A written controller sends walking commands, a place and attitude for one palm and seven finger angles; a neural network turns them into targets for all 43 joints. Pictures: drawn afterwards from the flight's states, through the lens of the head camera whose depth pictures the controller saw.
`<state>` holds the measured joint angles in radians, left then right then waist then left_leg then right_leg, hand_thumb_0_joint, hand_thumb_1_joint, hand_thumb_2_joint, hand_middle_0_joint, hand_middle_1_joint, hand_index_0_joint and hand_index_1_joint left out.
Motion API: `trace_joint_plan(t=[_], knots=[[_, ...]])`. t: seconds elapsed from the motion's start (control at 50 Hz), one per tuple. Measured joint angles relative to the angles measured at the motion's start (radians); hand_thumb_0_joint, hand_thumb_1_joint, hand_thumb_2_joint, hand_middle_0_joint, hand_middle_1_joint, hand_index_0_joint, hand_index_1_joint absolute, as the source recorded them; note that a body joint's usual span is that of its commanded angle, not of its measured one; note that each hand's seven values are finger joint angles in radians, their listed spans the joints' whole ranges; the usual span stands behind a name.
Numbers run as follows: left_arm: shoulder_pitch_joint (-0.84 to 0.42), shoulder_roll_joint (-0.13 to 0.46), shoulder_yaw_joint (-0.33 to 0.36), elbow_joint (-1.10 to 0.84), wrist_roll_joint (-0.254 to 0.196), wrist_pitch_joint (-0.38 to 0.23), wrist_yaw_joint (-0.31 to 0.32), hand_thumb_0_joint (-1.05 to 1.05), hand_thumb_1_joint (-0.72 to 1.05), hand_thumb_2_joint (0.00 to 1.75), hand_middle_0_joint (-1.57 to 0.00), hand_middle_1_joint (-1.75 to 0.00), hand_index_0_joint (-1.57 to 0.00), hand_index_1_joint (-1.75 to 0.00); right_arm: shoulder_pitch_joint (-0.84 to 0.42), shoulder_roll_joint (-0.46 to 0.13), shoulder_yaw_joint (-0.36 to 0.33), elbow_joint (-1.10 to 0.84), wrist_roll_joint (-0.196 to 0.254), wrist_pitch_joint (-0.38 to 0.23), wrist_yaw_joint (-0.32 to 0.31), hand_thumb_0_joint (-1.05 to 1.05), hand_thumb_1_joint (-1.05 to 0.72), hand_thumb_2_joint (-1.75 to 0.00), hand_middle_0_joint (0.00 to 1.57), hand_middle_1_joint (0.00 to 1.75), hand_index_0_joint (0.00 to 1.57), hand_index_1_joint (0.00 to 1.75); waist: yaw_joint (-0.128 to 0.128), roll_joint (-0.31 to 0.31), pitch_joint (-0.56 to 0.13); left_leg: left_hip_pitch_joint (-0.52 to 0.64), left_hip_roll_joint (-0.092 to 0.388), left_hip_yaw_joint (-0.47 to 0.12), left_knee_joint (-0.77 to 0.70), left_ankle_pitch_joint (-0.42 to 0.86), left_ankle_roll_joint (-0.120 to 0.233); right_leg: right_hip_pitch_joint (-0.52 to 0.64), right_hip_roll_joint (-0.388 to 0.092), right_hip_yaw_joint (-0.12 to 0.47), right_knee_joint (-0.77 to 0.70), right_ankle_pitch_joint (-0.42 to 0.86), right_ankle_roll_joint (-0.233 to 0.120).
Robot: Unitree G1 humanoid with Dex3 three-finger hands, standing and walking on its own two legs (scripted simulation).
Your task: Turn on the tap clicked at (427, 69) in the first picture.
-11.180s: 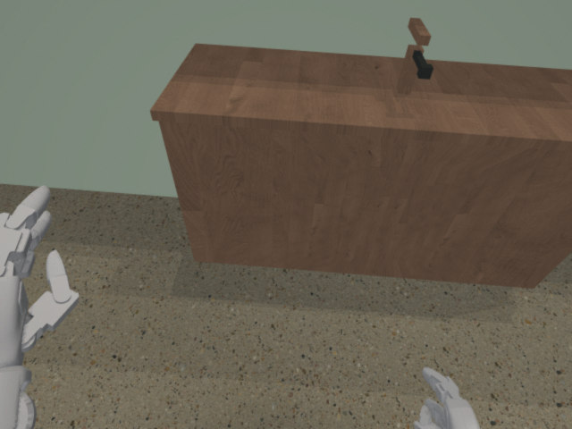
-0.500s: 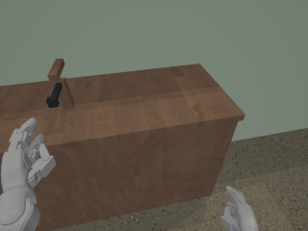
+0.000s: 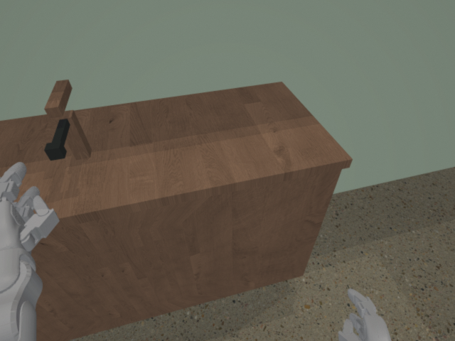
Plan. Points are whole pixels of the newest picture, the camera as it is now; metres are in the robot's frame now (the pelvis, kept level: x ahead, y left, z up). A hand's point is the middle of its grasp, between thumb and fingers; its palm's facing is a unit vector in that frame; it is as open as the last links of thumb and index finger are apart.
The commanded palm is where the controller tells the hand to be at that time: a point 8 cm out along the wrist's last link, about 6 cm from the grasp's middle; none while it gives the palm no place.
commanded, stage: reach beside the lever's end, fingers flat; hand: left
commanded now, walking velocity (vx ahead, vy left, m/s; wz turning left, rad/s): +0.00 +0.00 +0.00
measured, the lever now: (55, 150) +0.42 +0.42 +0.12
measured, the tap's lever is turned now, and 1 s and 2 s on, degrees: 0 0 1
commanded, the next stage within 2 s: push the lever round in 1.52 s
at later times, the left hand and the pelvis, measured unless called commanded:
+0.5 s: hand (46, 194) +0.29 +0.35 +0.13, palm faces +0.60 -0.80 -0.07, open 7.6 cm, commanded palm +0.25 +0.39 +0.13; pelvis +0.00 +0.02 +0.00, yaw +0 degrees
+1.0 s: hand (48, 174) +0.35 +0.40 +0.11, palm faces +0.60 -0.79 -0.08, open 7.8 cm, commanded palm +0.31 +0.43 +0.11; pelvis -0.01 +0.02 -0.01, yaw +0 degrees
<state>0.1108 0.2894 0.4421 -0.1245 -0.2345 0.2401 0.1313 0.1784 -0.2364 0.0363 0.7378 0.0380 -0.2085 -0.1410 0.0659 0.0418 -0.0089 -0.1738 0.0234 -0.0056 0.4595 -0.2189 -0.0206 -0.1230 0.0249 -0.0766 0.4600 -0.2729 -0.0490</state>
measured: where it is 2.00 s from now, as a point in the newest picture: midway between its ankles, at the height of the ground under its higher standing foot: outside the picture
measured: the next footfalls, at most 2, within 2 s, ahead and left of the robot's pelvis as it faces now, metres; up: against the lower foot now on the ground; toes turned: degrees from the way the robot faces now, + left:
none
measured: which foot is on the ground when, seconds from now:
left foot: down 0.00-1.00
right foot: down 0.00-1.00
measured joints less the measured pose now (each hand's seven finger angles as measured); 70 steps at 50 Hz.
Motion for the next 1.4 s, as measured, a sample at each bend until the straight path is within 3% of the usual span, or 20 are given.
trace_joint_plan(t=[0.3,0.44,0.72,1.2,1.28,1.4], knots=[[-0.149,0.047,0.036,0.205,0.018,-0.073,-0.045,0.02,0.90,0.90,-0.18,-0.25,-0.19,-0.25,0.004,-0.006,-0.005,-0.007,0.005,0.002,-0.008,0.01,-0.90,-0.90,0.20,0.30,0.20,0.30,-0.007,-0.010,-0.004,-0.054,-0.014,0.002,0.034,-0.011,0.015,-0.049,-0.014,0.001,0.027,-0.007,0.014],[-0.224,0.071,0.054,0.317,0.040,-0.095,-0.045,0.02,0.90,0.90,-0.18,-0.23,-0.18,-0.23,0.014,0.000,0.002,-0.010,0.002,0.012,-0.002,0.01,-0.90,-0.90,0.20,0.30,0.20,0.30,-0.019,-0.014,-0.009,-0.078,-0.015,0.005,0.042,-0.010,0.019,-0.072,-0.016,0.004,0.031,-0.003,0.018],[-0.381,0.146,0.095,0.568,0.074,-0.192,-0.076,0.02,0.90,0.90,-0.17,-0.20,-0.17,-0.19,0.066,-0.022,-0.010,0.001,0.000,0.034,0.004,0.01,-0.90,-0.90,0.20,0.30,0.20,0.30,-0.048,-0.019,-0.011,-0.154,-0.014,0.000,0.087,-0.019,0.024,-0.140,-0.016,0.000,0.062,-0.006,0.021],[-0.647,0.368,0.224,1.053,0.140,-0.387,-0.185,0.02,0.90,0.90,-0.15,-0.15,-0.16,-0.15,0.178,-0.051,-0.027,-0.007,-0.010,0.114,0.033,0.01,-0.90,-0.90,0.20,0.30,0.20,0.30,-0.117,-0.038,-0.036,-0.336,0.004,0.005,0.206,-0.067,0.029,-0.314,-0.001,0.006,0.153,-0.034,0.024],[-0.631,0.368,0.224,1.042,0.135,-0.402,-0.198,0.02,0.90,0.90,-0.15,-0.15,-0.15,-0.15,0.193,-0.052,-0.033,-0.018,-0.009,0.130,0.038,0.01,-0.90,-0.89,0.20,0.30,0.20,0.30,-0.120,-0.037,-0.040,-0.347,0.006,0.011,0.217,-0.077,0.032,-0.324,0.000,0.013,0.158,-0.037,0.028],[-0.579,0.318,0.222,0.961,0.121,-0.392,-0.186,0.02,0.91,0.90,-0.15,-0.15,-0.15,-0.15,0.197,-0.046,-0.036,-0.028,-0.007,0.146,0.041,0.01,-0.90,-0.90,0.20,0.30,0.20,0.30,-0.115,-0.033,-0.048,-0.338,0.003,0.019,0.219,-0.087,0.039,-0.315,-0.003,0.021,0.154,-0.042,0.035]])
